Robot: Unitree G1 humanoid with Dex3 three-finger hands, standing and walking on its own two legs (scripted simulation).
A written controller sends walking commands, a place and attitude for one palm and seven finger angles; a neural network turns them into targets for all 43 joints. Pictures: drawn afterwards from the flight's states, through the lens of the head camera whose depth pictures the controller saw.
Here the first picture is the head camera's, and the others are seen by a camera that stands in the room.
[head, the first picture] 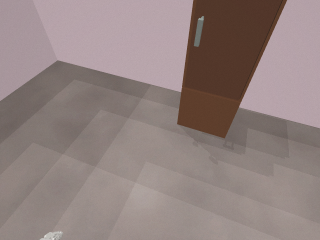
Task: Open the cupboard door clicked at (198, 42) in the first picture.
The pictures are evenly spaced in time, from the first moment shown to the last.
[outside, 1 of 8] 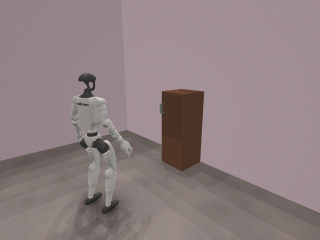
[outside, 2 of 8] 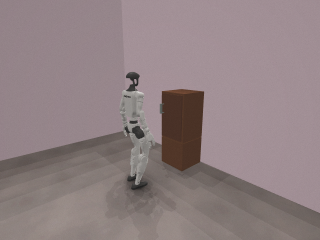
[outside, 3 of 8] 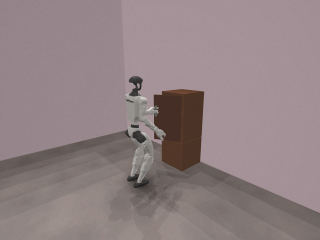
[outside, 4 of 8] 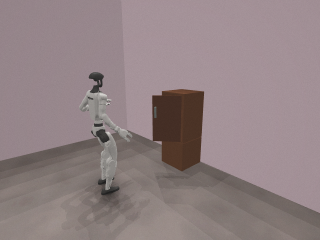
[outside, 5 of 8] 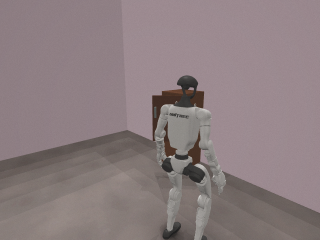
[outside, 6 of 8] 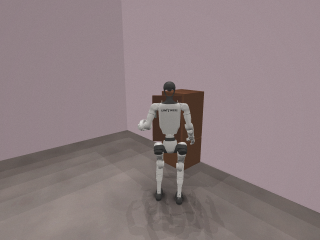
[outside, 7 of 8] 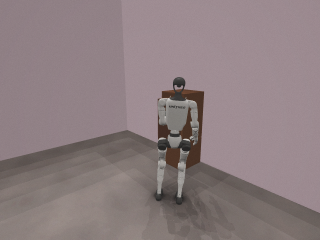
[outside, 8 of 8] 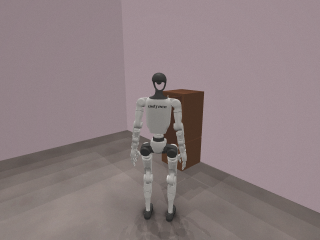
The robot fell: no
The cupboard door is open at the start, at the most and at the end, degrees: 0 89 89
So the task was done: yes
